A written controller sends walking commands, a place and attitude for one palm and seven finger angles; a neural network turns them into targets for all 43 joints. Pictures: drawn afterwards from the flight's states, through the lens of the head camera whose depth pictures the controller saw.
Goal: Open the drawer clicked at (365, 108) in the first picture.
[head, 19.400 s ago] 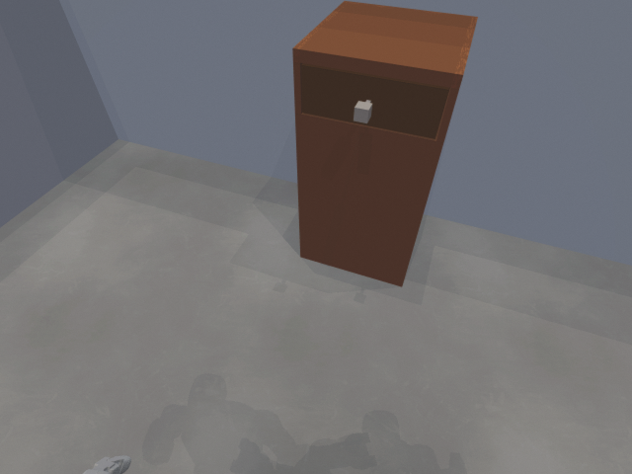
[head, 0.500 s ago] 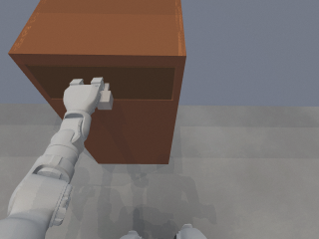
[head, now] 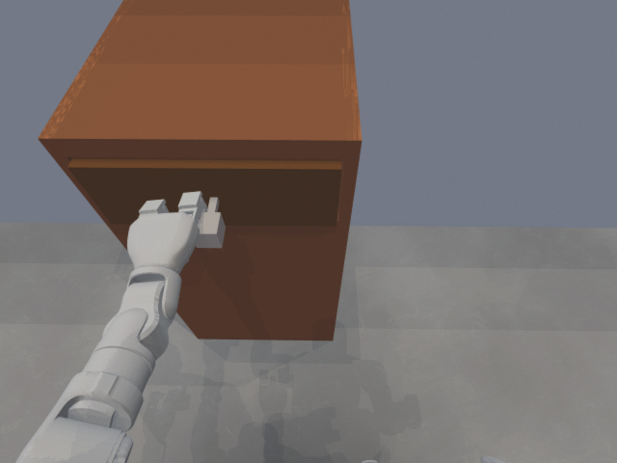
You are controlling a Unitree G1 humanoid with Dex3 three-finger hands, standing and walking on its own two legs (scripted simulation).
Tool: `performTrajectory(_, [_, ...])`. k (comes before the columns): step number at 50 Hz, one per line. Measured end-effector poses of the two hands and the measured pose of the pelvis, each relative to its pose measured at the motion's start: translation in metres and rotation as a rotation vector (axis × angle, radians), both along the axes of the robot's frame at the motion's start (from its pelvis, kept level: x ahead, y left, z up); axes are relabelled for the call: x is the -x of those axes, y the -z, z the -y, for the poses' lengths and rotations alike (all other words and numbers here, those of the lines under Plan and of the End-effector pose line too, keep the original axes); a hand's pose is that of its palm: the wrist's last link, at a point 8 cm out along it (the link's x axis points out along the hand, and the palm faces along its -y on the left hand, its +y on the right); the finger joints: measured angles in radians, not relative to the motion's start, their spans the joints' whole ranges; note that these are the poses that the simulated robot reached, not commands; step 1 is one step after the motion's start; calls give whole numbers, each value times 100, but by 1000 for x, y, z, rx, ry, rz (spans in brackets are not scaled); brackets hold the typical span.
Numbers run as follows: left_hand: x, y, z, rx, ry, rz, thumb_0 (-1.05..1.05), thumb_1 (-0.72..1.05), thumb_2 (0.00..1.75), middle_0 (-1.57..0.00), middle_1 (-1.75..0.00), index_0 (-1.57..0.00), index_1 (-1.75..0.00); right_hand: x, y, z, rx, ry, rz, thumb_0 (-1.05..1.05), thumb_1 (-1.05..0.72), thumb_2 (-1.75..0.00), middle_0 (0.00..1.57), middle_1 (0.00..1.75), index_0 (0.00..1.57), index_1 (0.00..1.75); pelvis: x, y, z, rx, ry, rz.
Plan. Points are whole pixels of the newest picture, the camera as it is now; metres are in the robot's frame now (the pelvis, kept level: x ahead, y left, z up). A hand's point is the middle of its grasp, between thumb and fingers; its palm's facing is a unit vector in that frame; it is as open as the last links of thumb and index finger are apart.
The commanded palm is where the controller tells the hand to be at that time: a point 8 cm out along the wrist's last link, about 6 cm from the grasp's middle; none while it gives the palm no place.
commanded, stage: pull the drawer open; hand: left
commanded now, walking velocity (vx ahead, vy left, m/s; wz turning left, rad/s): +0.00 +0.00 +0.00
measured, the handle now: (210, 219) +0.45 +0.16 +0.01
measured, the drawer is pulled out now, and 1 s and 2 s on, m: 0.02 0.13 0.30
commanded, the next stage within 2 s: none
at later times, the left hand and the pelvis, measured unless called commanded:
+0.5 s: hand (180, 253) +0.41 +0.20 -0.01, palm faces -0.07 -0.03 -1.00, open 5.0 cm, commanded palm +0.36 +0.19 +0.04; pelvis -0.02 -0.01 -0.01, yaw +1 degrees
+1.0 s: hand (166, 321) +0.30 +0.20 -0.01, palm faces +0.00 -0.10 -0.99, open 4.9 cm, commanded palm +0.26 +0.19 +0.04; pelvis +0.00 +0.00 +0.00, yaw +0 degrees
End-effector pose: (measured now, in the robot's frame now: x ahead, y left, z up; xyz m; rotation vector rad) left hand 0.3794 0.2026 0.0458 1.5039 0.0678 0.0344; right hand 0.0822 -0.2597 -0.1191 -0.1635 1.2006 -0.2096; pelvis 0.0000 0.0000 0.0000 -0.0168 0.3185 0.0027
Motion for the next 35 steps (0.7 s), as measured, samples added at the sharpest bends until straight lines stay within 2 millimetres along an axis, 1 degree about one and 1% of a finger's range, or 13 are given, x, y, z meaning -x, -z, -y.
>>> performTrajectory(4, [8, 0, 0, 3, -9, -1, 0, 88, 89, -42, -135, -25, -129, -19, -3, -2, -5, -23, 39, 0, -90, -90, 20, 30, 20, 30, -4, -1, 1, -1, -2, 9])
performTrajectory(7, [7, 0, 0, -26, 6, 4, 0, 88, 89, -42, -135, -27, -130, -28, -1, -2, 7, -57, 44, 0, -90, -90, 20, 30, 20, 30, -3, 0, 2, 0, -24, 13])
performTrajectory(10, [3, 0, -1, -49, 16, 4, 0, 88, 89, -42, -135, -30, -132, -32, 2, -2, 17, -81, 36, 0, -90, -90, 20, 30, 20, 30, 0, 2, 5, -1, -35, 11])
performTrajectory(13, [-2, 0, -1, -48, 11, -10, 0, 88, 89, -42, -135, -32, -133, -30, 4, -1, 20, -84, 31, 0, -90, -90, 20, 30, 20, 30, 4, 3, 7, -2, -40, 6])
performTrajectory(18, [-9, -1, 1, -50, 13, -42, 0, 88, 89, -42, -135, -36, -134, -13, 8, 2, 19, -64, 11, 0, -90, -90, 20, 30, 20, 30, 9, 5, 10, -5, -40, 0])
performTrajectory(26, [-8, 0, 1, -31, 6, -53, 0, 88, 89, -42, -135, -37, -134, 34, 13, 10, 17, -1, -55, 0, -90, -90, 20, 30, 20, 30, 18, 7, 12, -12, -15, -5])
performTrajectory(29, [-3, 0, 1, -25, 5, -52, 0, 88, 89, -42, -135, -36, -135, 48, 11, 11, 13, 33, -68, 0, -90, -90, 20, 30, 20, 30, 18, 5, 11, -14, 3, -2])
performTrajectory(31, [3, 0, 1, -22, 7, -48, 0, 88, 89, -42, -135, -36, -135, 53, 9, 12, 10, 51, -70, 0, -90, -90, 20, 30, 20, 30, 17, 4, 10, -15, 14, 2])
performTrajectory(33, [12, 1, 0, -18, 10, -42, 0, 88, 89, -42, -135, -36, -135, 55, 8, 13, 7, 62, -65, 0, -90, -90, 20, 30, 20, 30, 15, 2, 9, -15, 21, 7])
performTrajectory(35, [21, 1, 0, -12, 11, -34, 0, 88, 89, -42, -135, -37, -135, 52, 6, 13, 5, 65, -54, 0, -90, -90, 20, 30, 20, 30, 13, 0, 8, -15, 25, 14])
